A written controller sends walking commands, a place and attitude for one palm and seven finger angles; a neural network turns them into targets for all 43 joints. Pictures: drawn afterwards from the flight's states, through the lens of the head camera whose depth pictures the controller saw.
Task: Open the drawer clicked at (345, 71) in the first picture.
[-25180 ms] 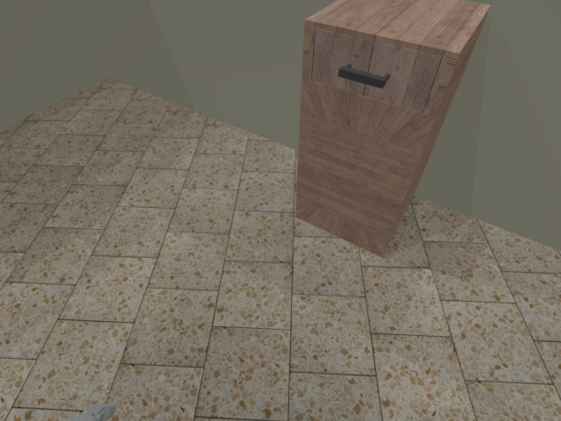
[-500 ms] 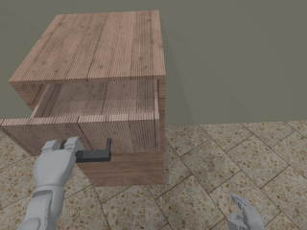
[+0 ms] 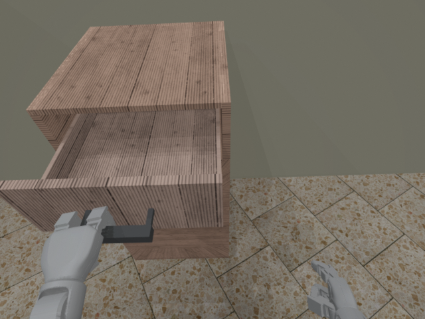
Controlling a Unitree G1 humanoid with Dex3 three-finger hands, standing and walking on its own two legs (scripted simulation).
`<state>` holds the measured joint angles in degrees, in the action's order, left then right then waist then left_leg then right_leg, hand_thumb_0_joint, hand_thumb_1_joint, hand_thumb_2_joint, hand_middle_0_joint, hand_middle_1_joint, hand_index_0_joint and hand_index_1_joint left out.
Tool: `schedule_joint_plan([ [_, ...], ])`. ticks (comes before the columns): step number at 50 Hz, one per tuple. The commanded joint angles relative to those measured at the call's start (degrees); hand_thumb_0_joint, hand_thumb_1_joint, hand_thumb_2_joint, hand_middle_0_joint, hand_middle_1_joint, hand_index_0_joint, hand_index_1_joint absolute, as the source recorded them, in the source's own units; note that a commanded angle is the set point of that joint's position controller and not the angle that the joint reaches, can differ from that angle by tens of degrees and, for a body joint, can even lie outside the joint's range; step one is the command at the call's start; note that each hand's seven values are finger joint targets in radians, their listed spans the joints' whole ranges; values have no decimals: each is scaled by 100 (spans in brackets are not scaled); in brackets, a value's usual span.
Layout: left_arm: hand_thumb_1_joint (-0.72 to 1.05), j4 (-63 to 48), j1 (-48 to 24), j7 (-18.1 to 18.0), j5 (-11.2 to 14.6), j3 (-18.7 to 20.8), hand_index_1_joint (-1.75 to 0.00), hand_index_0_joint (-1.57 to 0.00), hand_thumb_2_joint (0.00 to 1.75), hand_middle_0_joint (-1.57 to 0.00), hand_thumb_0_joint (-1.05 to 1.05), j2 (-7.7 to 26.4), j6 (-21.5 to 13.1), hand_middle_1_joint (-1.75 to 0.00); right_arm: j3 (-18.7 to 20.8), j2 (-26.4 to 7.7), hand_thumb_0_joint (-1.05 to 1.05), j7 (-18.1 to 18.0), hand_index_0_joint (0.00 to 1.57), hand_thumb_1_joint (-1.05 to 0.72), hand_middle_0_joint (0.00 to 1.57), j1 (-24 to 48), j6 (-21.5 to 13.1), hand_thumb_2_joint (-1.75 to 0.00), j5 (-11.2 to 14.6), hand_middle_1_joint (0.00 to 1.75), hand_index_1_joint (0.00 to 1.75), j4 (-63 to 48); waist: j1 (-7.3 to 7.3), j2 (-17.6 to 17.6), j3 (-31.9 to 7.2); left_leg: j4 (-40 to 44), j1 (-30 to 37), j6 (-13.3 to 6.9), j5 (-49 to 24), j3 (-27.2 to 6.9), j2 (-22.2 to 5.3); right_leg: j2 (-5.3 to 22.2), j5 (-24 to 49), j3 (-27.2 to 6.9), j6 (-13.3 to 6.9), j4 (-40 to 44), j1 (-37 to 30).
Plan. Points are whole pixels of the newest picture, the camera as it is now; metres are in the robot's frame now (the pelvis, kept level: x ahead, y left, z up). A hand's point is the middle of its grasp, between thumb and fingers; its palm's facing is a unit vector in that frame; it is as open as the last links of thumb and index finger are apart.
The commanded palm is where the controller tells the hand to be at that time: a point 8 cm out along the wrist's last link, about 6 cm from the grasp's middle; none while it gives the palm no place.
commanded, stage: pull the drawer open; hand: left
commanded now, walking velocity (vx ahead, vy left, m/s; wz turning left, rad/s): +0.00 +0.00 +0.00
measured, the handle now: (116, 224) +0.27 +0.22 +0.04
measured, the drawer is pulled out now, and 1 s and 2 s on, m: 0.20 0.28 0.28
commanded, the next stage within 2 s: open the thumb to release the handle in 0.92 s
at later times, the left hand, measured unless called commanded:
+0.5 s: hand (81, 288) +0.16 +0.24 +0.02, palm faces +0.01 -0.12 -0.99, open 5.5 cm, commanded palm +0.11 +0.24 +0.08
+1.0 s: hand (73, 314) +0.12 +0.24 +0.02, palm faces -0.01 -0.12 -0.99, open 5.6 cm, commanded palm +0.10 +0.25 +0.08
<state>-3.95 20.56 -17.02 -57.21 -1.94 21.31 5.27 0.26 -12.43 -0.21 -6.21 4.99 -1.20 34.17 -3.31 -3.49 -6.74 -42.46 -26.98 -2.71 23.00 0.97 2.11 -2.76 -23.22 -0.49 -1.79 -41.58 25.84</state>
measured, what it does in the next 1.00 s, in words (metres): stands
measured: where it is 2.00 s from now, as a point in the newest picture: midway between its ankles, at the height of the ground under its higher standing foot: outside the picture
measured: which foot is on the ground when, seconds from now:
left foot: down 0.00-1.00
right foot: down 0.00-1.00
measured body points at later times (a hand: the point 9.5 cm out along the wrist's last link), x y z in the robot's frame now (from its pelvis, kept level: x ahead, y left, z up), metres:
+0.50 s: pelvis +0.00 +0.00 -0.01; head +0.02 -0.02 +0.44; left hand +0.16 +0.25 +0.07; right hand +0.22 -0.21 -0.10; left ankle -0.02 +0.09 -0.71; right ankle -0.03 -0.10 -0.71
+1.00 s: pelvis +0.00 +0.00 -0.02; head +0.02 -0.02 +0.43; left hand +0.12 +0.24 +0.08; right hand +0.21 -0.21 -0.10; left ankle -0.02 +0.09 -0.71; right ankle -0.03 -0.10 -0.71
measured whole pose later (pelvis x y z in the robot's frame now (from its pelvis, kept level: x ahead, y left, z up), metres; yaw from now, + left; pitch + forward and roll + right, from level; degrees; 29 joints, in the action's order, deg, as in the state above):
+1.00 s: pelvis +0.00 +0.00 -0.02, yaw -2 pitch +10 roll -1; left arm -22.9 48.1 -24.0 -55.1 -0.6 23.0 3.3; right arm -0.5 -14.1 4.1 -8.1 6.3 -1.1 27.4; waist -4.3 -3.6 -10.0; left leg -51.7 -34.5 -2.7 27.6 2.4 0.9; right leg -4.0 -27.0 -1.4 -1.7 -50.4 33.7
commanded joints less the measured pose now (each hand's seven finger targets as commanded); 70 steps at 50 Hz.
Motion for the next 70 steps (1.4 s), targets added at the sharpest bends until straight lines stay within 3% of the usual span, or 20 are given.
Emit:
schedule_joint_plan([
  [1, 90, -1797, 273, -345, -51, 484, -135, -40, 90, -40, 0, 840, -254, -135, 207, -649, 0, 3, 20, -90, 20, 809, -311, -90, -17, 30, 30, -1000, -248, -87, -1063, 423, 963, 173, -2658, -273, -154, 38, 2013, 38, -126, 399, -279],
  [3, 90, -1869, 598, -351, -42, 478, -135, -40, 90, -40, 0, 806, -281, -135, 218, -631, 0, 49, 20, -90, 20, 769, -315, -90, -14, 30, 30, -1016, -243, 38, -969, 355, 941, 165, -2734, -265, -181, 36, 2053, 55, -105, 355, -184],
  [6, 90, -2183, 902, -384, -8, 369, -135, -40, 90, -40, 0, 712, -283, -135, 204, -672, 0, 121, 20, -90, 20, 756, -303, -90, -20, 30, 30, -1104, -238, -166, -1041, 274, 961, 190, -2969, -295, -208, 49, 2100, 49, -111, 280, -130],
  [9, 90, -2207, 1248, -473, -28, 560, -135, -40, 90, -40, 0, 822, -301, -135, 207, -674, 0, 146, 20, -90, 20, 707, -296, -90, -33, 30, 30, -1124, -247, 93, -1025, 189, 863, 169, -2879, -288, -218, 41, 2146, 36, -86, 212, -40],
  [12, 90, -2396, 1141, -533, -68, 413, -135, -40, 90, -40, 0, 696, -305, -135, 220, -683, 0, 191, 20, -90, 20, 699, -277, -90, -57, 30, 30, -1158, -187, 20, -918, 113, 860, 186, -2755, -327, -238, 45, 1896, 40, -99, 145, 234],
  [17, 90, -2566, 1712, -659, -48, 486, -135, -40, 90, -40, 0, 722, -303, -135, 212, -669, 0, 229, 20, -90, 20, 636, -284, -90, -40, 30, 30, -1240, -283, -91, -1165, -5, 889, 248, -2956, -349, -271, 50, 1877, 25, -109, 0, 275],
  [19, 90, -2517, 1835, -663, -18, 526, -135, -40, 90, -40, 0, 744, -292, -135, 206, -680, 0, 230, 20, -90, 20, 637, -263, -90, -20, 30, 30, -1255, -250, 105, -1040, -36, 766, 216, -2811, -345, -268, 38, 1868, 43, -86, -1, 324],
  [25, 90, -2675, 2510, -732, 58, 616, -135, -40, 90, -40, 0, 787, -263, -135, 150, -678, 0, 260, 20, -90, 20, 662, -250, -90, 6, 30, 30, -1396, -324, 80, -969, -117, 626, 211, -2843, -316, -285, 57, 2006, -38, -80, -65, 324],
  [29, 90, -2731, 2494, -755, 54, 702, -135, -40, 90, -40, 0, 884, -209, -135, 128, -700, 0, 289, 20, -90, 20, 663, -212, -90, 20, 30, 30, -1431, -284, 57, -776, -105, 515, 219, -2573, -342, -300, 39, 1707, -57, -95, -57, 500],
  [32, 90, -2936, 2817, -791, 79, 647, -135, -40, 90, -40, 0, 832, -201, -135, 116, -694, 0, 331, 20, -90, 20, 619, -226, -90, 27, 30, 30, -1545, -357, -68, -1038, -163, 619, 230, -2684, -353, -337, 53, 1631, -86, -107, -111, 516],
  [43, 90, -2977, 3410, -940, 125, 643, -135, -40, 90, -40, 0, 794, -264, -135, 134, -714, 0, 391, 20, -90, 20, 604, -193, -90, 20, 30, 30, -1659, -302, 86, -754, -339, 411, 204, -2401, -353, -329, 50, 1447, -149, -100, -170, 867],
  [49, 90, -3145, 3754, -1029, 183, 688, -135, -40, 90, -40, 0, 810, -290, -135, 149, -741, 0, 418, 20, -90, 20, 610, -189, -90, 17, 30, 30, -1723, -357, 43, -922, -419, 405, 224, -2512, -364, -331, 63, 1537, -201, -93, -238, 861],
  [50, 90, -3067, 3809, -1047, 172, 758, -135, -40, 90, -40, 0, 859, -292, -135, 149, -721, 0, 411, 20, -90, 20, 622, -181, -90, 27, 30, 30, -1707, -363, 106, -828, -423, 332, 209, -2457, -352, -330, 57, 1531, -185, -92, -233, 858],
  [51, 90, -2702, 1959, -1140, -74, 1710, -135, -40, 90, -40, 0, 1813, -314, -135, 123, -816, 0, 255, 20, -90, 20, 568, -50, -90, -7, 30, 30, -1384, -46, 309, -494, -369, 161, 261, -1828, -423, -234, -8, 1272, -242, -130, -179, 1168],
  [52, 83, -2713, 2003, -1182, -97, 1667, -134, -40, 87, -40, 0, 1595, -371, -134, 114, -793, 0, 160, 20, -90, 20, 669, -59, -90, -98, 30, 30, -1524, -292, 187, -628, -287, 256, 208, -1430, -342, -148, 23, 1086, -226, -145, -131, 1000],
  [53, 76, -2371, 2107, -1198, -151, 1609, -134, -39, 84, -39, 0, 1524, -437, -134, 95, -704, 0, 143, 20, -90, 20, 610, -98, -90, -84, 30, 30, -1481, -228, 211, -423, -318, 244, 199, -1312, -338, -124, 24, 889, -219, -169, -103, 1180],
  [57, 48, -2528, 2206, -1066, 263, 1378, -130, -37, 72, -37, 0, 1161, -413, -130, 231, -707, 0, 105, 20, -90, 20, 552, -166, -90, 23, 30, 30, -1446, -203, -154, -930, -271, 542, 177, -1547, -326, -148, 44, 1073, -102, -125, -55, 866],
  [60, 27, -2422, 1983, -836, 433, 1081, -128, -35, 63, -35, 0, 1014, -357, -128, 225, -726, 0, 18, 20, -90, 20, 617, -207, -90, 34, 30, 30, -1369, -83, 184, -722, -178, 329, 77, -1332, -298, -121, 85, 1260, -38, -41, 123, 613],
  [65, -8, -2168, 2015, -703, 187, 1106, -124, -33, 48, -33, 0, 1198, -412, -124, 130, -693, 0, -15, 20, -90, 20, 669, -208, -90, 3, 30, 30, -1334, -207, 377, -504, -54, 203, 89, -1301, -242, -112, 118, 1310, -113, -45, 222, 491],
  [70, -43, -2120, 1720, -637, 166, 1221, -121, -30, 33, -30, 0, 1324, -457, -121, 127, -692, 0, -48, 20, -90, 20, 683, -225, -90, 15, 30, 30, -1305, -221, 134, -431, 48, 292, 90, -1102, -232, -83, 112, 1063, -129, -64, 350, 449],
])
